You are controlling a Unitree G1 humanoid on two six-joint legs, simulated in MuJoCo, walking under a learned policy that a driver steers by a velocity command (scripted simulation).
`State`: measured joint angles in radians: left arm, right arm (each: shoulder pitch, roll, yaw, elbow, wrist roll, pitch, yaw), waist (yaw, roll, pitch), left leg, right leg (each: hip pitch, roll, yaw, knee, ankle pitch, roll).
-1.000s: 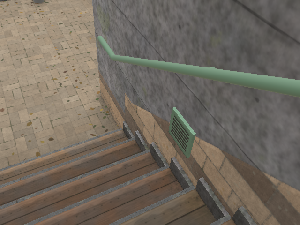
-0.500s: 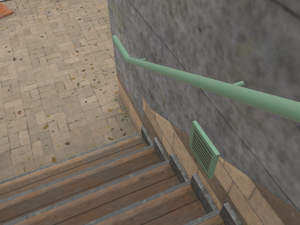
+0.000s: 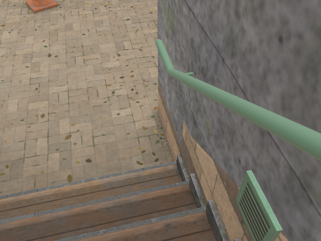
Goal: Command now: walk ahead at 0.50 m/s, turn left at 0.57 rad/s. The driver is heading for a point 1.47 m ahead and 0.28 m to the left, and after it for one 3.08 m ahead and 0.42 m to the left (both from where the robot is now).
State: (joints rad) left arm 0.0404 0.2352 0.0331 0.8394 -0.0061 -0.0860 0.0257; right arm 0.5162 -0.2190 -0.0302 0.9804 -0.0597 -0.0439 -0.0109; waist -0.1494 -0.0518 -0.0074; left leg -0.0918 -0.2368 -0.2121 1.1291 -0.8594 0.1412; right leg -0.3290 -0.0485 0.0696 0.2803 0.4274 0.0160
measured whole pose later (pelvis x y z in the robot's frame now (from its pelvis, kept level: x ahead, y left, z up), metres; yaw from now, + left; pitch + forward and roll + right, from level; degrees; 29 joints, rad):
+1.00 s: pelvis +0.48 +0.08 -0.30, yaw +30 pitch +0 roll +3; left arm 0.10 0.24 0.05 0.84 0.03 -0.04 -0.02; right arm 0.45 -0.22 -0.04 0.95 -0.02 -0.04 -0.02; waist -0.09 -0.05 -0.07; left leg -0.20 -0.23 -0.11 0.96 -0.74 0.14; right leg -0.50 -0.03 0.06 0.59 0.31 -0.02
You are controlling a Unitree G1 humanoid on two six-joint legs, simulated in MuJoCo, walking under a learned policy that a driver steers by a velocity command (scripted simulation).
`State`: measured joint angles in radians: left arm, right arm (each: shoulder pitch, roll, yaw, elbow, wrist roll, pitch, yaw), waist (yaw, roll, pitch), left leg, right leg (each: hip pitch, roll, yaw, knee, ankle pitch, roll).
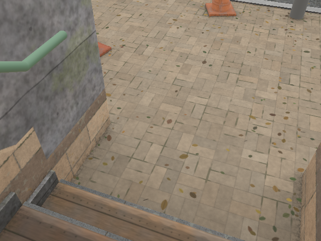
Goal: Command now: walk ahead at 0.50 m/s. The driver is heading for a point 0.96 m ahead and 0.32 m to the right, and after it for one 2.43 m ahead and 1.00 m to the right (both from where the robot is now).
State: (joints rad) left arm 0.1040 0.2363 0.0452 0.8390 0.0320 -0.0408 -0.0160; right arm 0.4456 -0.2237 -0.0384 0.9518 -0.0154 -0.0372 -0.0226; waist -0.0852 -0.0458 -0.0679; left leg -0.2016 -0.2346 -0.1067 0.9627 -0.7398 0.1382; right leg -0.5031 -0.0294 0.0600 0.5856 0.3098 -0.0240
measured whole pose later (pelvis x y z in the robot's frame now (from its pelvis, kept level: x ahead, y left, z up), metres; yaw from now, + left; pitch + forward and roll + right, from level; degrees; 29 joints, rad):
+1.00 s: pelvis +0.20 -0.11 -0.15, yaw -32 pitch +1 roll +0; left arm 0.14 0.23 0.04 0.69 0.00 0.05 0.03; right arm 0.30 -0.29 -0.03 0.73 -0.04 0.01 -0.03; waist -0.01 0.03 0.04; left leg -0.46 0.14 0.03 1.08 -0.57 -0.05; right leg -0.46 0.06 -0.01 0.97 -0.53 -0.05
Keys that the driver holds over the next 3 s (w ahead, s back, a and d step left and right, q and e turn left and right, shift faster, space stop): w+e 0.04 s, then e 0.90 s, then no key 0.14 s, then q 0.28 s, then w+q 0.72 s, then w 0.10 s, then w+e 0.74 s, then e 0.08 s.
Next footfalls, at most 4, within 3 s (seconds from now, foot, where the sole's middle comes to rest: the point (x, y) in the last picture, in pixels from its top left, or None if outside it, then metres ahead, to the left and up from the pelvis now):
0.10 right None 0.16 -0.11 -0.87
0.56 left None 0.30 0.04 -0.87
0.94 right None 0.19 -0.20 -0.87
1.36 left None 0.22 0.01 -0.87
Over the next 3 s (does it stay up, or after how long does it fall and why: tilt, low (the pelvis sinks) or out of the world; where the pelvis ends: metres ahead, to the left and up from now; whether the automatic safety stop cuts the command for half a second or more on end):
stays up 0.83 -0.16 -0.46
